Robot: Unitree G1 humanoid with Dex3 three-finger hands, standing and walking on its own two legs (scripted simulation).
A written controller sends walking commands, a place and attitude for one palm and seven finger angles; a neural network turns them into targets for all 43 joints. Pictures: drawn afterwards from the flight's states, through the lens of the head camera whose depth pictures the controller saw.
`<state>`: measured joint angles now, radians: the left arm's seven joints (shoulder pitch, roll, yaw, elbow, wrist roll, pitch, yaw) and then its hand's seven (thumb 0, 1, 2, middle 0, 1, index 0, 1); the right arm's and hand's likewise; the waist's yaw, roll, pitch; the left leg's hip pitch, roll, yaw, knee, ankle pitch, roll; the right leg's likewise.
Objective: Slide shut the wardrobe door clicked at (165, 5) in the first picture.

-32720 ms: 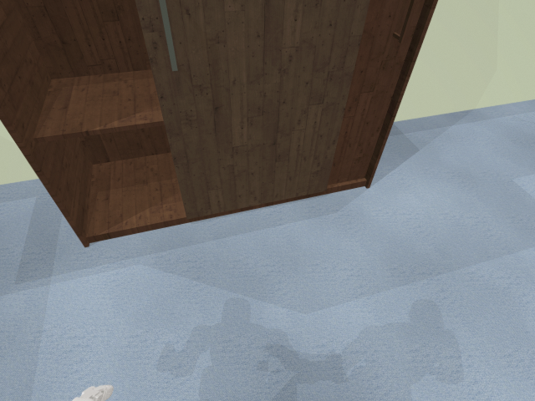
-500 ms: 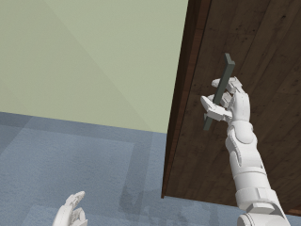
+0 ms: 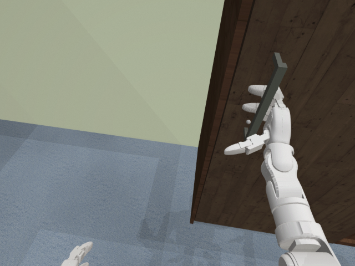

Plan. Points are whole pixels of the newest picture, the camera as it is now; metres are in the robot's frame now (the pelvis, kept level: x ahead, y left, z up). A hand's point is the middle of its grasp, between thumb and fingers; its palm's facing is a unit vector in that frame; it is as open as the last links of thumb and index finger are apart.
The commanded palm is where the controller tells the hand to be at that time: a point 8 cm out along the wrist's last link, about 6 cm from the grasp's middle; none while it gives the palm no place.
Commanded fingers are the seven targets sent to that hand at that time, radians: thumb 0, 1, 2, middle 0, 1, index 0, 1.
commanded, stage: slip the hand off the handle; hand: right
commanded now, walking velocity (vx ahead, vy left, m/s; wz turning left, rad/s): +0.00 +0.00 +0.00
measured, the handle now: (259, 107) +0.44 -0.15 +0.15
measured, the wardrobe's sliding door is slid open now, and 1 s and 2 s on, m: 0.00 0.00 0.00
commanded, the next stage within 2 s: draw the hand back to the body in 1.26 s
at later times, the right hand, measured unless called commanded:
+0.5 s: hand (287, 133) +0.38 -0.20 +0.14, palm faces +0.17 +0.97 -0.14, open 14.7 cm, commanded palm +0.36 -0.24 +0.14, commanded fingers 0.00 0.55 -0.20 0.25 1.15 0.25 1.15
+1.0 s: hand (293, 164) +0.30 -0.19 +0.14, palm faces +0.15 +0.98 -0.14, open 14.7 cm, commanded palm +0.27 -0.23 +0.14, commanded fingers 0.00 0.55 -0.20 0.25 1.15 0.25 1.15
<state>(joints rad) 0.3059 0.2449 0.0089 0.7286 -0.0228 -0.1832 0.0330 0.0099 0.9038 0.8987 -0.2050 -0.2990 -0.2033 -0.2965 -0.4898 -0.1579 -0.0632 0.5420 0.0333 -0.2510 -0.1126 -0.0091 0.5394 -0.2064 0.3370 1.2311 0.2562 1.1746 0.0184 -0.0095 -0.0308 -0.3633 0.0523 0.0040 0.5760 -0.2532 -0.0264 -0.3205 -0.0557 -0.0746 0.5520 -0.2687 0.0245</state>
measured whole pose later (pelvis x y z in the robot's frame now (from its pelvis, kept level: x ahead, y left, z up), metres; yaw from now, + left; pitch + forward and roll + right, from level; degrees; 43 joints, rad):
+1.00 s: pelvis +0.01 +0.00 +0.00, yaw -2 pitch +0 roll +0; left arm 0.23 0.23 -0.02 0.62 -0.03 -0.13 0.04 0.01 0.90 0.90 -0.21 -0.30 -0.20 -0.30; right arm -0.02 -0.23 -0.14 0.05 0.12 -0.17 0.06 -0.01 0.55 -0.20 0.25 1.15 0.25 1.15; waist -0.04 -0.03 -0.04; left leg -0.30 0.05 0.03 0.61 -0.30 -0.03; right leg -0.29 -0.06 -0.04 0.62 -0.33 0.03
